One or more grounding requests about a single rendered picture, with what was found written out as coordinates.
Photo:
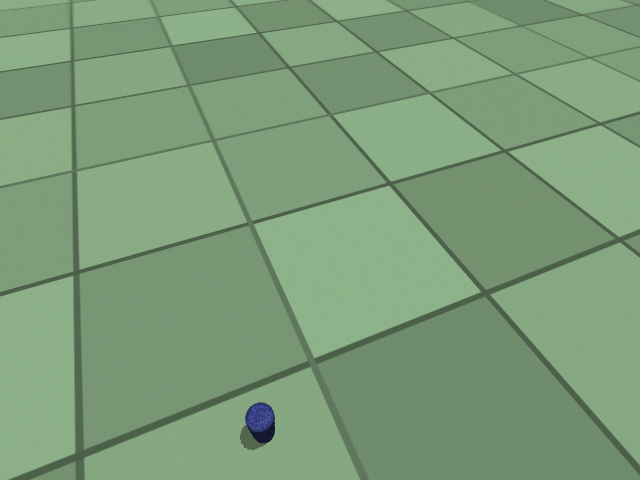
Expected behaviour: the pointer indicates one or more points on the cup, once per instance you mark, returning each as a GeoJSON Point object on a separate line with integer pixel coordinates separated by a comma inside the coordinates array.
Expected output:
{"type": "Point", "coordinates": [260, 420]}

